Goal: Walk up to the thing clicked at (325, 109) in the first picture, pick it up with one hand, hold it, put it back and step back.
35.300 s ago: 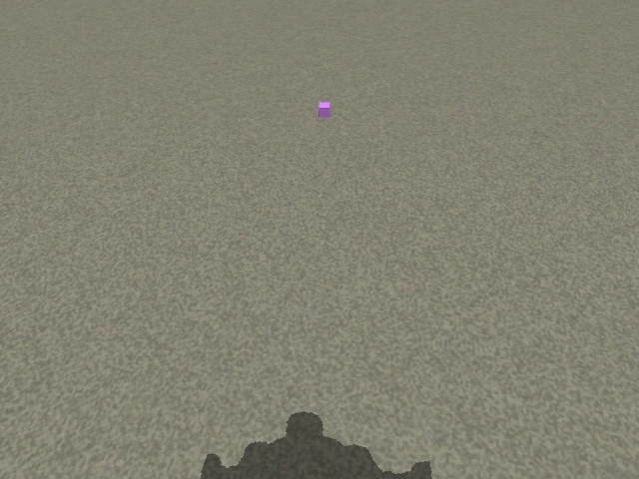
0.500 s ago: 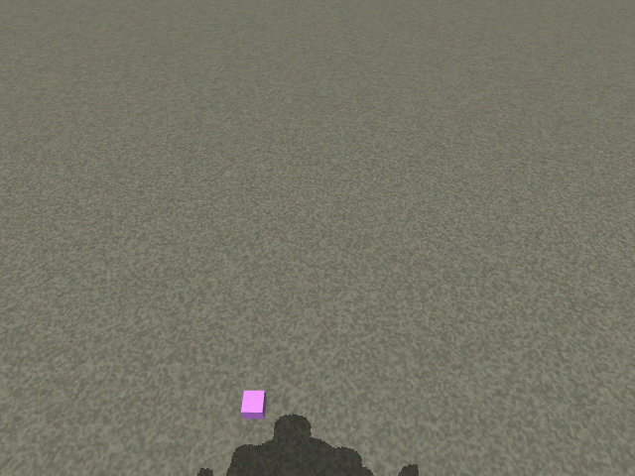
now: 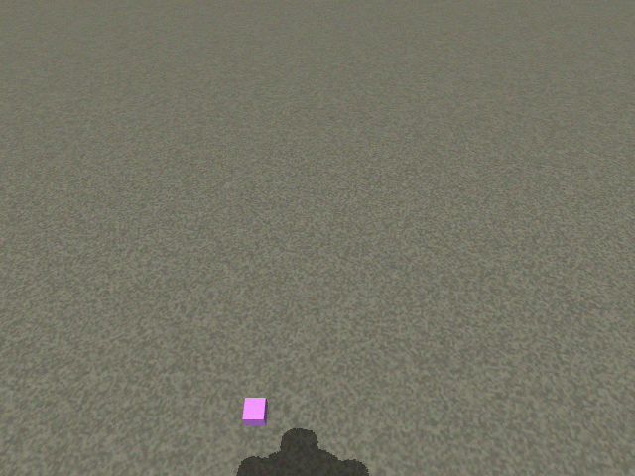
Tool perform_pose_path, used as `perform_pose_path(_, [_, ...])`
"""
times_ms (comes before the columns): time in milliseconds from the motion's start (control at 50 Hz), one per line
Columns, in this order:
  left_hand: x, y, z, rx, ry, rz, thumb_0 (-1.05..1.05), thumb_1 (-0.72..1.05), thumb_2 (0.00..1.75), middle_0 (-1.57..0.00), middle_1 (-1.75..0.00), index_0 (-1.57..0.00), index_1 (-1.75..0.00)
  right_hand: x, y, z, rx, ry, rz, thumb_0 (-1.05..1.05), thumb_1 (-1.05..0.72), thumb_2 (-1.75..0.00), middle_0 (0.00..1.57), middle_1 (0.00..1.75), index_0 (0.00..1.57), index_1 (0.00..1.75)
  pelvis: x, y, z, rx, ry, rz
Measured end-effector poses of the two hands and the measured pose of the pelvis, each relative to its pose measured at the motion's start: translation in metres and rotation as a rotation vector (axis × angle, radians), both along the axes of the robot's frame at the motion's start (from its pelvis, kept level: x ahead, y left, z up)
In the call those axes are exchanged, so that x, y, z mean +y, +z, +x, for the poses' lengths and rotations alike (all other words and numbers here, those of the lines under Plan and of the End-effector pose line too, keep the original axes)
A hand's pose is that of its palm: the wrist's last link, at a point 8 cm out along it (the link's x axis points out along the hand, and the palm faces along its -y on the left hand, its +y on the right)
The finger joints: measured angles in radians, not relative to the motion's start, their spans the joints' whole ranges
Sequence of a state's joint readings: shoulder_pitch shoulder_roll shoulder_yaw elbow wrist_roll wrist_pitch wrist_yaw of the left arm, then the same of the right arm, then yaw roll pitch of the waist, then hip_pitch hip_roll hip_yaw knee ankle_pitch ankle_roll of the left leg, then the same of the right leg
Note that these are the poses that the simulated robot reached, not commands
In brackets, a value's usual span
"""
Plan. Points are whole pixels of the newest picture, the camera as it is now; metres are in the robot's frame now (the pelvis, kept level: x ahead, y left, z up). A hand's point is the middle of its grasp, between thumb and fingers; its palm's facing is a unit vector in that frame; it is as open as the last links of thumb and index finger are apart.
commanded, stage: stand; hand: left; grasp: from above
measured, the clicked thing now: (255, 411) +0.43 +0.24 -0.75
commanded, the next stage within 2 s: step back in 1.52 s
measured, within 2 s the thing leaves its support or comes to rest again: neither
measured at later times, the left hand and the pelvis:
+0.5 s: hand out of the picture +0.08 +0.23 -0.16, palm faces +0.01 -0.95 -0.32, open 7.4 cm; pelvis +0.02 -0.01 +0.00, yaw -1 degrees
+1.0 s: hand out of the picture +0.09 +0.24 -0.15, palm faces +0.00 -0.94 -0.33, open 7.4 cm; pelvis +0.02 -0.01 +0.00, yaw +0 degrees
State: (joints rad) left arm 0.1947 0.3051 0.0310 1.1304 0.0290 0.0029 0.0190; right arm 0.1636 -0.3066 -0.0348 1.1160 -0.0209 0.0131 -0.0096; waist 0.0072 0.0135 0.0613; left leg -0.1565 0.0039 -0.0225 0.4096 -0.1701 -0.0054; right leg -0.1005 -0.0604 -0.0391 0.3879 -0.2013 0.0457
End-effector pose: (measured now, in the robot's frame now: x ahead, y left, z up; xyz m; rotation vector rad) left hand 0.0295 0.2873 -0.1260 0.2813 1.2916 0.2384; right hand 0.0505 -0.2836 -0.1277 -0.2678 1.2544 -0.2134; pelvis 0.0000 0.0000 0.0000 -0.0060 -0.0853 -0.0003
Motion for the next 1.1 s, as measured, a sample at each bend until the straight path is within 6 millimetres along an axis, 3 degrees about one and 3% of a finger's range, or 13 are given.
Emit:
perform_pose_path(220, [-0.006, 0.001, 0.014, 0.005, -0.012, -0.006, 0.01, 0.9, 0.9, -0.2, -0.3, -0.2, -0.3, -0.009, 0.0, 0.0, 0.03, -0.004, -0.004, 0.0, -0.9, -0.9, 0.2, 0.3, 0.2, 0.3, -0.006, 0.001, 0.007, 0.013, -0.003, 0.0])
perform_pose_path(620, [-0.012, 0.006, 0.056, -0.05, -0.025, -0.015, 0.0, 0.9, 0.9, -0.2, -0.3, -0.2, -0.3, -0.006, 0.002, 0.029, -0.004, 0.014, 0.003, 0.0, -0.9, -0.9, 0.2, 0.3, 0.2, 0.3, -0.008, 0.004, 0.021, 0.023, -0.008, 0.005])
perform_pose_path(1100, [-0.007, 0.009, 0.053, -0.047, -0.03, -0.001, 0.01, 0.9, 0.9, -0.2, -0.3, -0.2, -0.3, -0.019, 0.008, 0.034, -0.009, 0.02, -0.014, 0.0, -0.9, -0.9, 0.2, 0.3, 0.2, 0.3, -0.013, 0.004, 0.021, 0.026, -0.002, 0.005])
